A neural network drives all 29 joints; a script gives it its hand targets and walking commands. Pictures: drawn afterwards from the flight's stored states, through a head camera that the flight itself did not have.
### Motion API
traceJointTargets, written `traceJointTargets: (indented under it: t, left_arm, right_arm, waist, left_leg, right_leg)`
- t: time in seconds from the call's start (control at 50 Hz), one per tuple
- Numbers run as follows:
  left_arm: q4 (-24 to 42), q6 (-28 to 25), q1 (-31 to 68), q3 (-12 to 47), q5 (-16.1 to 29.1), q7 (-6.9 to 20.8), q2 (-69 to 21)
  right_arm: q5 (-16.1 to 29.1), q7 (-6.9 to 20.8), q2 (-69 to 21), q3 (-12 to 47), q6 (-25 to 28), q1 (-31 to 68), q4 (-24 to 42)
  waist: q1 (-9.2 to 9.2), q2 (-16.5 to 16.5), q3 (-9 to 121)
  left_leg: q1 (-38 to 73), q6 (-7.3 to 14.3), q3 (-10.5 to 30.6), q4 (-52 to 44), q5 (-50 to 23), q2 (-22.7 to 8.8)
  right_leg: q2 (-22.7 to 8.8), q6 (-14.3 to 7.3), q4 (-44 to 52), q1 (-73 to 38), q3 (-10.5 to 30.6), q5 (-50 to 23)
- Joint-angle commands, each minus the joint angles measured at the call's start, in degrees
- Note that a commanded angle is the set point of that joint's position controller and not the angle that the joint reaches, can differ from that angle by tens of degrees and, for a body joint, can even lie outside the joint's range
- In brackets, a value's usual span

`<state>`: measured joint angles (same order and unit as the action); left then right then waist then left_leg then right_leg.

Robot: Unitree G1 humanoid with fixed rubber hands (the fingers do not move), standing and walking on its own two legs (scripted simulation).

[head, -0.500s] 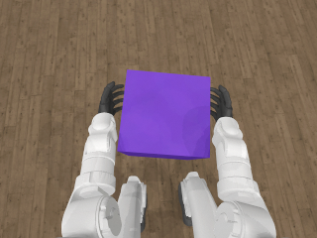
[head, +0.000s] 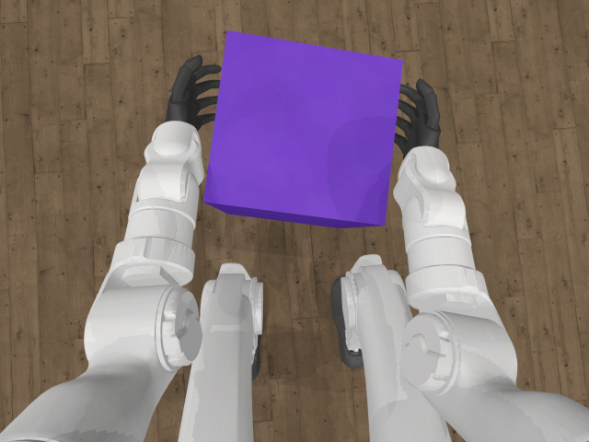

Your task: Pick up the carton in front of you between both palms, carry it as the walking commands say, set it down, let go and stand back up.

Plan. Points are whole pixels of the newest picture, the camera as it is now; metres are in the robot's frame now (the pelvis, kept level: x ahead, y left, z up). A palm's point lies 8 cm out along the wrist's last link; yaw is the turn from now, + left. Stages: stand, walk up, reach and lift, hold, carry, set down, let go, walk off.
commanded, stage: set down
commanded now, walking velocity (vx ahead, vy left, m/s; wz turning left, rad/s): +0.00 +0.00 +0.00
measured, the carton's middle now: (297, 152) +0.47 +0.00 -0.19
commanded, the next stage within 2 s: none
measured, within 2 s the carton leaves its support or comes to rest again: rests again in 1.60 s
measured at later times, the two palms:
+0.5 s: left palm (208, 130) +0.53 +0.15 -0.25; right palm (386, 145) +0.49 -0.15 -0.23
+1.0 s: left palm (215, 135) +0.53 +0.14 -0.28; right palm (386, 149) +0.49 -0.16 -0.26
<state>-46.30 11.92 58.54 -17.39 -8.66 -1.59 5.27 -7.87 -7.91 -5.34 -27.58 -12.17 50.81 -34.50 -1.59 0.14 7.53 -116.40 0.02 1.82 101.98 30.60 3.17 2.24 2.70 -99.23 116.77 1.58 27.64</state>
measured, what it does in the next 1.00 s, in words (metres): lowers itself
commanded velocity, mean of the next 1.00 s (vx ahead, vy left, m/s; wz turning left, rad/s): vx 0.00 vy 0.00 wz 0.00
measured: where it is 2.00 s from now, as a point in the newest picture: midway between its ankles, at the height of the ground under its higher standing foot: (299, 344)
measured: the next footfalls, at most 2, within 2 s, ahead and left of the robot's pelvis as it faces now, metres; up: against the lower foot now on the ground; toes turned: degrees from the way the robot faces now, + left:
none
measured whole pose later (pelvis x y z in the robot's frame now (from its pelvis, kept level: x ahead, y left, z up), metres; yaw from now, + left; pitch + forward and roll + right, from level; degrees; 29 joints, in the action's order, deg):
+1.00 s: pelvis -0.01 +0.01 -0.12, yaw -2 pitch +42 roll -4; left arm -64.4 9.0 79.1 -6.4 -3.1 -3.5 15.9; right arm -1.5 -8.2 4.9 -27.1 -7.9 72.3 -55.3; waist -3.5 -2.6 -8.6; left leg -133.6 1.4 1.2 125.4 33.3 3.1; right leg 4.3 5.4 -120.9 133.2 1.7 29.6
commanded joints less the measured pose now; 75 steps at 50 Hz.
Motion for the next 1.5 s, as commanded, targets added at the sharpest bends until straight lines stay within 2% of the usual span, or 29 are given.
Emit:
traceJointTargets:
  t: [0.0,0.16,0.38,0.46,0.52,0.6,0.76,0.9,1.08,1.3,1.48]
  left_arm:
    - [-0.04,-0.66,30.84,23.21,4.39,10.00,-50.05]
    - [-4.06,-0.87,36.45,22.13,4.84,10.29,-47.15]
    - [-5.94,-2.61,43.52,25.71,9.14,10.21,-42.53]
    - [-2.79,-3.86,47.22,28.20,10.76,9.99,-41.38]
    - [-2.67,-3.64,46.97,28.75,10.83,10.00,-42.01]
    - [-3.37,-3.43,45.38,28.44,10.61,10.10,-43.27]
    - [-5.61,-4.49,45.87,26.52,9.98,10.03,-40.75]
    - [-9.06,-5.75,46.70,24.11,9.17,9.77,-36.47]
    - [-14.72,-5.77,45.16,19.56,6.94,10.54,-30.70]
    - [-18.99,-4.30,41.43,14.50,2.64,11.84,-24.71]
    - [-20.43,-3.93,39.79,11.93,0.58,11.82,-18.10]
  right_arm:
    - [4.50,10.11,-46.35,29.84,0.91,38.90,0.24]
    - [5.35,10.02,-43.24,27.49,1.34,45.26,-1.47]
    - [9.53,9.18,-38.30,28.52,3.56,52.96,-2.28]
    - [11.12,9.75,-41.49,27.15,3.64,49.02,-7.19]
    - [11.56,10.85,-42.24,26.10,3.26,48.49,-8.85]
    - [11.37,12.10,-42.33,24.96,3.20,47.82,-9.66]
    - [9.72,12.97,-39.68,21.71,3.98,47.32,-12.49]
    - [9.47,12.88,-36.95,19.65,5.07,48.03,-15.72]
    - [8.35,13.27,-33.63,16.66,5.13,48.66,-20.08]
    - [6.19,13.78,-27.93,12.55,4.30,46.62,-23.88]
    - [3.95,13.25,-21.73,9.05,4.12,43.33,-25.85]
  waist:
    - [-0.30,2.89,55.94]
    - [-0.40,3.43,55.28]
    - [-1.06,4.54,54.94]
    - [-0.75,7.09,55.27]
    - [-0.36,9.13,53.80]
    - [-0.42,9.80,51.41]
    - [-0.98,8.24,43.97]
    - [-0.01,6.49,38.01]
    - [0.96,2.42,30.66]
    - [2.42,2.40,22.97]
    - [1.96,2.26,20.04]
  left_leg:
    - [28.08,-0.99,-2.64,-9.04,-11.58,6.58]
    - [23.37,-0.59,-2.87,-3.01,-11.59,5.69]
    - [22.50,-0.21,-2.30,5.19,-15.06,4.23]
    - [23.58,-0.32,-2.25,7.14,-18.19,3.86]
    - [24.84,-0.46,-2.25,7.83,-19.46,3.74]
    - [24.53,-0.44,-1.78,8.52,-21.40,3.81]
    - [18.77,0.37,-0.89,9.11,-18.80,3.84]
    - [14.64,1.29,-0.57,9.49,-15.25,3.60]
    - [9.78,2.17,-0.01,10.30,-9.92,2.97]
    - [4.63,2.73,0.09,10.47,-6.66,2.24]
    - [4.47,2.70,0.48,10.36,-5.18,1.60]
  right_leg:
    - [8.05,0.91,4.27,-29.57,-5.67,-10.56]
    - [7.58,1.01,-2.32,-24.34,-6.55,-10.86]
    - [6.33,1.02,-11.12,-21.09,-7.47,-13.24]
    - [6.37,0.66,-13.82,-20.32,-7.22,-16.50]
    - [6.37,0.70,-14.75,-16.51,-7.55,-15.67]
    - [6.33,0.72,-15.73,-12.60,-7.88,-15.72]
    - [6.28,0.48,-16.60,-9.05,-7.73,-13.73]
    - [6.23,0.33,-17.13,-7.67,-7.26,-11.08]
    - [6.32,-0.01,-17.55,-5.90,-6.75,-7.30]
    - [6.15,-0.26,-16.79,-3.91,-5.35,-5.26]
    - [5.47,0.10,-16.61,-3.76,-5.09,-4.00]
